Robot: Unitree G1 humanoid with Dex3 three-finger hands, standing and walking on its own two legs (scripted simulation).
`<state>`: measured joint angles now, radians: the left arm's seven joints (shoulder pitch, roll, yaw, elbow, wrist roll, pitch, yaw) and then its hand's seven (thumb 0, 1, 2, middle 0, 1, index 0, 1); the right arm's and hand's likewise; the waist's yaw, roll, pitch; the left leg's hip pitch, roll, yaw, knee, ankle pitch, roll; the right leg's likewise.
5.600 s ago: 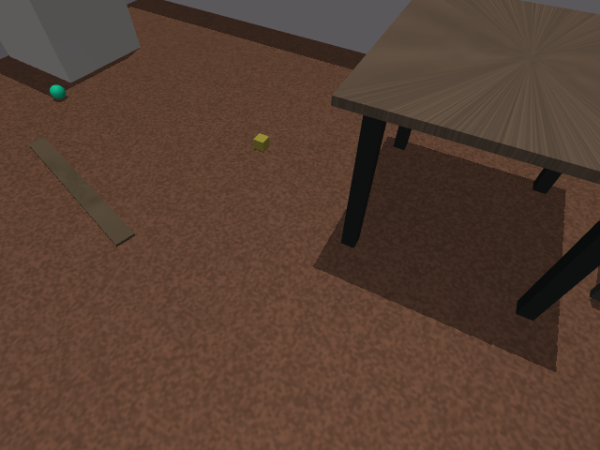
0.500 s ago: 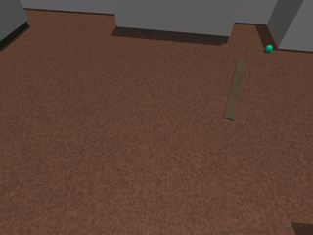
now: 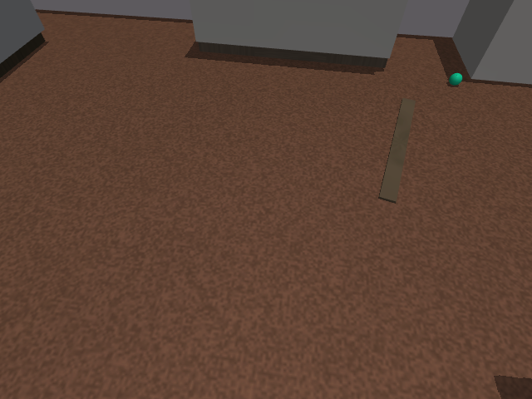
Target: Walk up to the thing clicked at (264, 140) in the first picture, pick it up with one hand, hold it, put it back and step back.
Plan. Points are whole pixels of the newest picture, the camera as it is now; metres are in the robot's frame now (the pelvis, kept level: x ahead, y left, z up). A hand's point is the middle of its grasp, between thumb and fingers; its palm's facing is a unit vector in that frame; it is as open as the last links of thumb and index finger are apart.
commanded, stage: stand
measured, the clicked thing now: out of the picture +0.82 -1.42 -0.75
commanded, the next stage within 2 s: walk up in 0.78 s
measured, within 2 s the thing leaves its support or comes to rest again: neither
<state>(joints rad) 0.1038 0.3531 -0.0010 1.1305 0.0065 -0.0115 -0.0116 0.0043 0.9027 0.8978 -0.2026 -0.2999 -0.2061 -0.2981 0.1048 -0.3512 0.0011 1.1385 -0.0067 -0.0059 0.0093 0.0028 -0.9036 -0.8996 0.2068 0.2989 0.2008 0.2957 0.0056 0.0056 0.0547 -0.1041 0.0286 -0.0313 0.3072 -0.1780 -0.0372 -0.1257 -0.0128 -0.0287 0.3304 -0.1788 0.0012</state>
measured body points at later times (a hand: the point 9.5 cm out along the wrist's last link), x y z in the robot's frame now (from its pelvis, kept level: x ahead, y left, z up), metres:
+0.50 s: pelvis +0.01 +0.00 +0.00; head +0.02 +0.00 +0.45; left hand +0.09 +0.31 -0.13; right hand +0.09 -0.30 -0.13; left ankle -0.01 +0.14 -0.75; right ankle +0.00 -0.12 -0.75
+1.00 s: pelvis +0.02 +0.02 -0.01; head +0.04 +0.03 +0.44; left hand +0.05 +0.35 -0.13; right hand +0.11 -0.31 -0.12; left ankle +0.05 +0.15 -0.73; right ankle +0.00 -0.11 -0.75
